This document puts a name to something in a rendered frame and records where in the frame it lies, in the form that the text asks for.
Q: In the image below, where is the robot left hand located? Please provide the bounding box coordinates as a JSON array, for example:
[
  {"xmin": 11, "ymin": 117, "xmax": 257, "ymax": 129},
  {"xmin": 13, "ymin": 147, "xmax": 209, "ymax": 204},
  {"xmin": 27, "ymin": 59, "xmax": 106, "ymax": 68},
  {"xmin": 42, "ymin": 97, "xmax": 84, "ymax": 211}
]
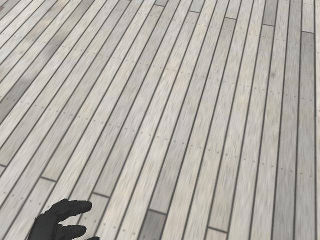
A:
[{"xmin": 27, "ymin": 198, "xmax": 100, "ymax": 240}]

